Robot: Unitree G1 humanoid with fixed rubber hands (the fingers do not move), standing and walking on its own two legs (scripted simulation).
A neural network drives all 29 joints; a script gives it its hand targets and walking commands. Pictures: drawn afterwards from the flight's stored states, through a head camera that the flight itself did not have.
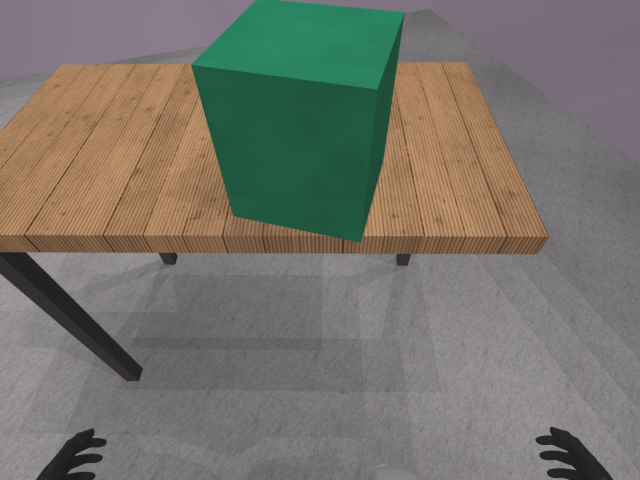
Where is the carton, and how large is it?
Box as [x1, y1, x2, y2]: [191, 0, 404, 242]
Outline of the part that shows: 255,0 191,64 233,215 360,242 383,159 404,12 279,0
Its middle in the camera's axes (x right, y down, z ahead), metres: -0.01 -0.17 +0.57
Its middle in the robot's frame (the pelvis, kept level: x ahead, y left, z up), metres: +0.56 +0.02 +0.14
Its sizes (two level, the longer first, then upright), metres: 0.210 0.200 0.250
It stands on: a table, 0.76 m high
